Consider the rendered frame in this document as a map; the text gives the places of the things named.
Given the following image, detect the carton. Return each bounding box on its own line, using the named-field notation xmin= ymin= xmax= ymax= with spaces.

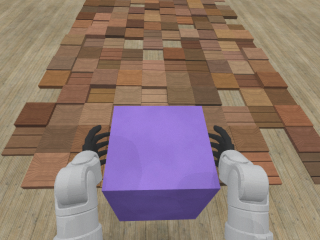
xmin=101 ymin=106 xmax=221 ymax=222

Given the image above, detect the right robot hand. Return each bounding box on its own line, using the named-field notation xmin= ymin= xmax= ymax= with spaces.
xmin=208 ymin=125 xmax=235 ymax=168

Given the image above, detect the robot left forearm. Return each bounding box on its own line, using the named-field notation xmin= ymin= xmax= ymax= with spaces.
xmin=53 ymin=150 xmax=103 ymax=240

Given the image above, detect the left robot hand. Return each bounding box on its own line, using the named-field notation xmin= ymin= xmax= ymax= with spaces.
xmin=82 ymin=125 xmax=110 ymax=166

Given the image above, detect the robot right forearm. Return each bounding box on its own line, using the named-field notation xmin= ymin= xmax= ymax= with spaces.
xmin=218 ymin=150 xmax=274 ymax=240

